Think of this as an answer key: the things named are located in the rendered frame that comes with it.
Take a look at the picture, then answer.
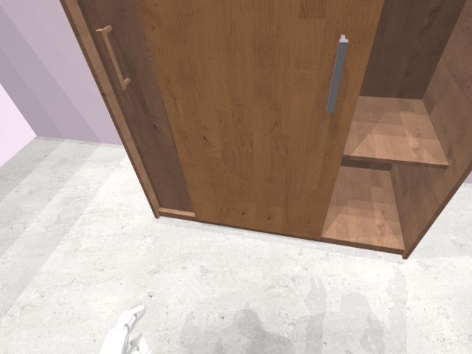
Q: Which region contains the left robot hand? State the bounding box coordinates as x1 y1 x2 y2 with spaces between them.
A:
99 305 152 354

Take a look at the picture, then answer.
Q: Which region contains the wardrobe door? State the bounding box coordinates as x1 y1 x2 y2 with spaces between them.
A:
136 0 384 240
77 0 194 212

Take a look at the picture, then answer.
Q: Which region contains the handle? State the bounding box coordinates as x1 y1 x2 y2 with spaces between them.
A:
95 29 126 91
327 35 348 113

